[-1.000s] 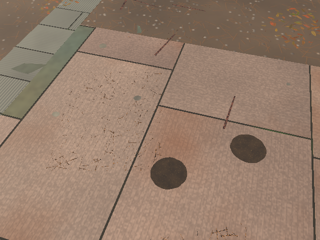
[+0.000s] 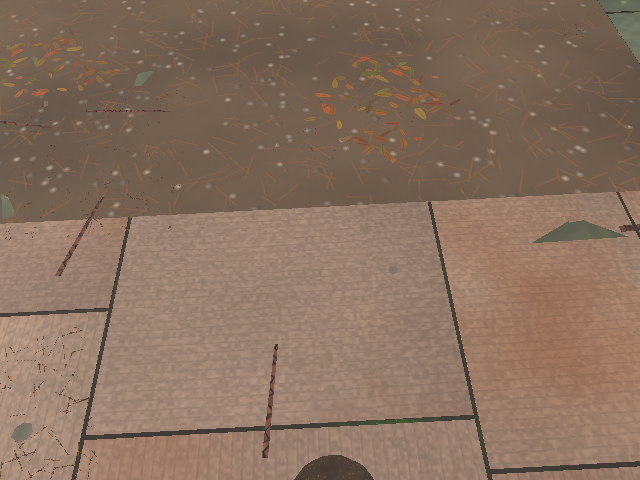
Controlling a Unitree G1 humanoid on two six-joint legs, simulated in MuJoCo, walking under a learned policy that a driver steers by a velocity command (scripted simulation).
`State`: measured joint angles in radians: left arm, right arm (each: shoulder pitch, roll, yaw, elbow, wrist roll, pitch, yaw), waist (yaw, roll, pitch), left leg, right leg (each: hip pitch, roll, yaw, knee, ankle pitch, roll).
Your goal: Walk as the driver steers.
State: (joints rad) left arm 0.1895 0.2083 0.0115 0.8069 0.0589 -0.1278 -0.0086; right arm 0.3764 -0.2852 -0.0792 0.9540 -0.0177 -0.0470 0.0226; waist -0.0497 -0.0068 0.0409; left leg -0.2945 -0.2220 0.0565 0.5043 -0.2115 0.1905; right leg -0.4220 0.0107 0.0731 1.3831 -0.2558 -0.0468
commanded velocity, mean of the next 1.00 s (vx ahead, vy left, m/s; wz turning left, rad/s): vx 0.90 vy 0.00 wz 0.30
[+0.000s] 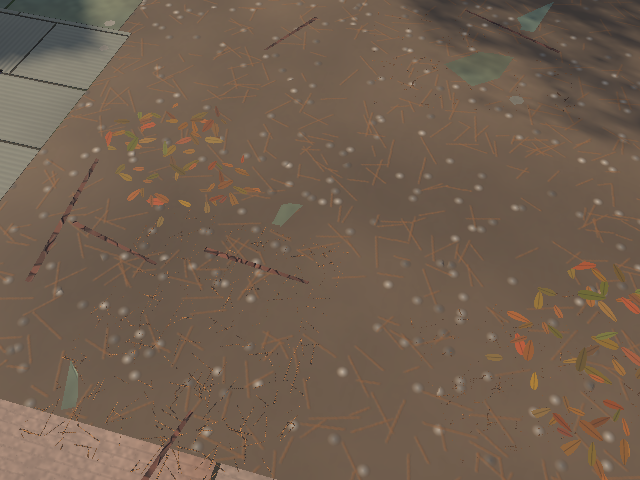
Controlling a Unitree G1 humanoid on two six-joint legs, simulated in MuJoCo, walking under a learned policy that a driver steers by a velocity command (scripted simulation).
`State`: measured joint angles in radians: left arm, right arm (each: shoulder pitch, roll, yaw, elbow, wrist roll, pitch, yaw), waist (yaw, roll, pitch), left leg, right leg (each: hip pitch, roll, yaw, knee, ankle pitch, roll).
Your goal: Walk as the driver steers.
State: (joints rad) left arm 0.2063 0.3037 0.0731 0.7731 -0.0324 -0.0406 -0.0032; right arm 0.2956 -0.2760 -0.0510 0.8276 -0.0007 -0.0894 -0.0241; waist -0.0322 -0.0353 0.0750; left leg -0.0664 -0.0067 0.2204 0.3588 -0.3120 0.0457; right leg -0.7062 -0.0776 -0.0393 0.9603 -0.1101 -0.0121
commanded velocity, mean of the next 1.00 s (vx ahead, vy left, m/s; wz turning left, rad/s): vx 0.09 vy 0.00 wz -0.54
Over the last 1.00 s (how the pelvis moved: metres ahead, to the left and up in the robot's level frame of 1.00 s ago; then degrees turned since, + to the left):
0.83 0.19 0.02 17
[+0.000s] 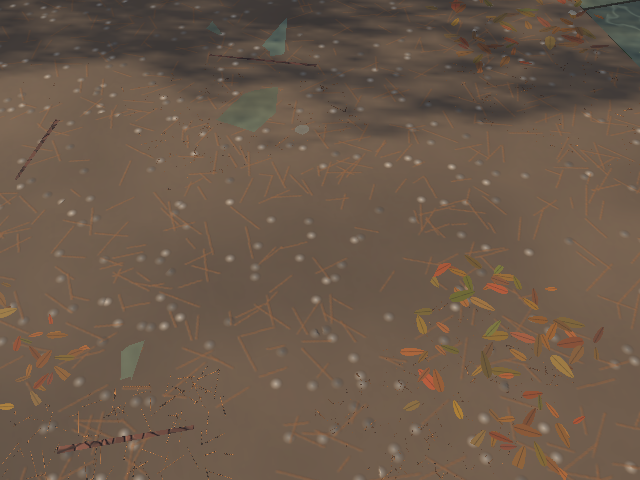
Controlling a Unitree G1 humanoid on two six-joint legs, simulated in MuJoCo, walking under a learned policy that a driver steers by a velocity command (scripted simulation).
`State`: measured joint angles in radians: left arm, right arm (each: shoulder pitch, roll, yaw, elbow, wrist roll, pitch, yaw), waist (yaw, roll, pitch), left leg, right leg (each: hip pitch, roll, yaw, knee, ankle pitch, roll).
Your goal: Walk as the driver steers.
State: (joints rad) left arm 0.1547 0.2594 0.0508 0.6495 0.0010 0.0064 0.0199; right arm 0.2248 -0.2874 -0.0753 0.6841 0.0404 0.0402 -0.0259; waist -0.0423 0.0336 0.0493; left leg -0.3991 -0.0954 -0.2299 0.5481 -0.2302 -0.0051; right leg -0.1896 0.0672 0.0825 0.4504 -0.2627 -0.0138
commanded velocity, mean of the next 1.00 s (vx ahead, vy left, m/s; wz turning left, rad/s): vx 0.00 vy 0.00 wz -0.08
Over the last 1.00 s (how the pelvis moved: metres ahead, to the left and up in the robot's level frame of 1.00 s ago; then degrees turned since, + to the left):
0.26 0.05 0.00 -30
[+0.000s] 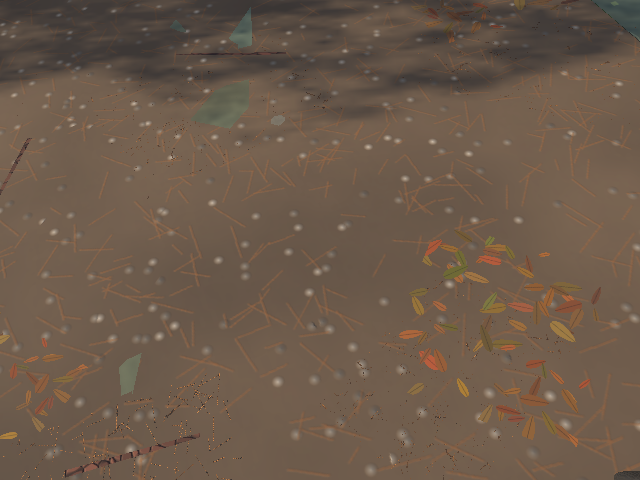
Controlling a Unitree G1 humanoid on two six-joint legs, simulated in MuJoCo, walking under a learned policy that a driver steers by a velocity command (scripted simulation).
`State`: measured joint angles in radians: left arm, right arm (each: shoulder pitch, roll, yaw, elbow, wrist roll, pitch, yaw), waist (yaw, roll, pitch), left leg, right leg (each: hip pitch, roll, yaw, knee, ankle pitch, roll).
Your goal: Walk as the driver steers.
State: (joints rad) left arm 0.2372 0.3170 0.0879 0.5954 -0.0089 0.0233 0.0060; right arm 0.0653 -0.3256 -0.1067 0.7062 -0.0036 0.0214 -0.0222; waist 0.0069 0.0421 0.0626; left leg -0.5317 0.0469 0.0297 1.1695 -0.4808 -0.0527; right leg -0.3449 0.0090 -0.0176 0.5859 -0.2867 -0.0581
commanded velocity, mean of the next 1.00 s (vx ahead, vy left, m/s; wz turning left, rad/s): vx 0.09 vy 0.00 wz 0.24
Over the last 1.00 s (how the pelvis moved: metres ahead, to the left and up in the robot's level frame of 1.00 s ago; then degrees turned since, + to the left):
0.01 0.01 0.00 -8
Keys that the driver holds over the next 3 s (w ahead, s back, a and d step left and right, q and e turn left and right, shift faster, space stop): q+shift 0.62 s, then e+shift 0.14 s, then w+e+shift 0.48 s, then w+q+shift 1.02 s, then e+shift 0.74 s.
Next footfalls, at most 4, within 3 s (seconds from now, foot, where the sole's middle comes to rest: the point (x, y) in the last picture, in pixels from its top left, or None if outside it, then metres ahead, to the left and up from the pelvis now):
0.48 left None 0.06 0.15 -0.77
1.18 right None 0.40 -0.05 -0.77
1.66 left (348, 291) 0.85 0.03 -0.77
2.08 right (369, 153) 1.30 -0.04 -0.77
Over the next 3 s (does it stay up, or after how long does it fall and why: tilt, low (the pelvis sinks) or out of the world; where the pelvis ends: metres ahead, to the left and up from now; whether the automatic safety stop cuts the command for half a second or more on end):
stays up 1.52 0.25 -0.01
